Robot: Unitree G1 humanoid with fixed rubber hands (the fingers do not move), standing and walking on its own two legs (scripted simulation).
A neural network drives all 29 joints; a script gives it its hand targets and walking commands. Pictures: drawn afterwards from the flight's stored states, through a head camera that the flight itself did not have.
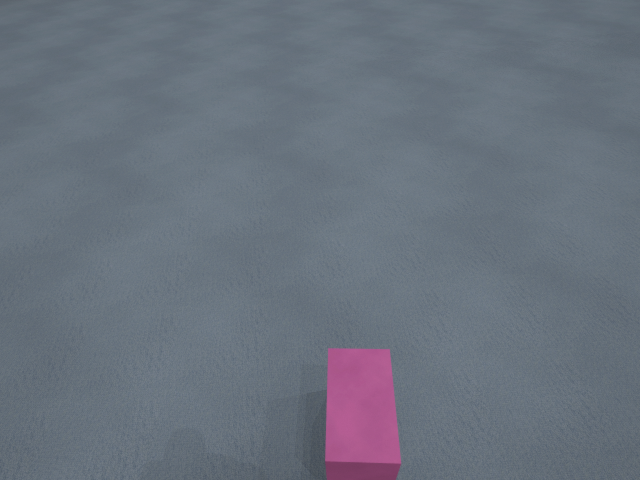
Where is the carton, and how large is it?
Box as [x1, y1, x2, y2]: [325, 348, 400, 479]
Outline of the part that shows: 328,348 325,464 327,479 395,479 400,465 400,456 389,349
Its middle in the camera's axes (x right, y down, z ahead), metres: +0.11 +0.50 +1.10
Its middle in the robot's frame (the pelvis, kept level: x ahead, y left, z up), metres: +0.48 -0.04 -0.65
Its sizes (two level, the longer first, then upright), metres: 0.296 0.176 0.257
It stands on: the floor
